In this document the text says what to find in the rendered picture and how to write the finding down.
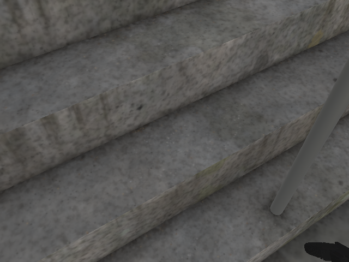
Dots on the robot right hand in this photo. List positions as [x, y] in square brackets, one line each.
[328, 251]

